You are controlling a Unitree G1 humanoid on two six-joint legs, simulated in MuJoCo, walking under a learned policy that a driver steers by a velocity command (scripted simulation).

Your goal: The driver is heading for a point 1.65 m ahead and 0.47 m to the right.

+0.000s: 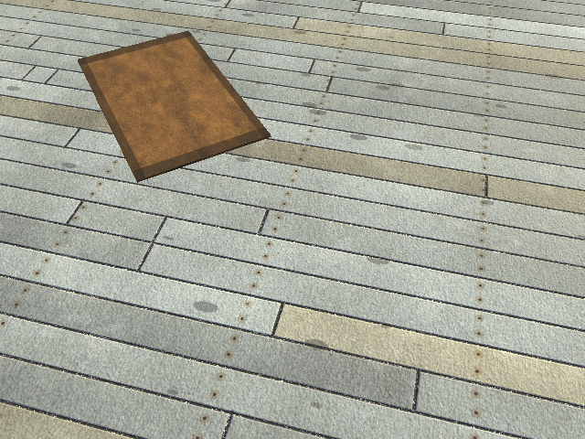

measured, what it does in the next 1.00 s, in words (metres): walks ahead: left foot, then right foot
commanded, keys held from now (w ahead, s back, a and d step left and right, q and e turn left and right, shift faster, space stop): w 1.00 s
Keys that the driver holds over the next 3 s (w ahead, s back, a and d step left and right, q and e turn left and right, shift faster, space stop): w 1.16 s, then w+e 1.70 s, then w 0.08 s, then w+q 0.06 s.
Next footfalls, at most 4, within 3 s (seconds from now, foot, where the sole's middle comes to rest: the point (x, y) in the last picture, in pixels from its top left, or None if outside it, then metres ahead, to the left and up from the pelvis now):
0.24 left None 0.11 0.16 -0.78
0.74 right None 0.49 -0.06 -0.78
1.26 left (235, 330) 0.80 0.19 -0.78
1.84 right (341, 255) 1.04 -0.10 -0.78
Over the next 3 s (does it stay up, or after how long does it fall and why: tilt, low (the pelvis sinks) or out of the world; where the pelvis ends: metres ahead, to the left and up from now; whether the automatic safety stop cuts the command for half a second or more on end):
stays up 1.40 -0.33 -0.01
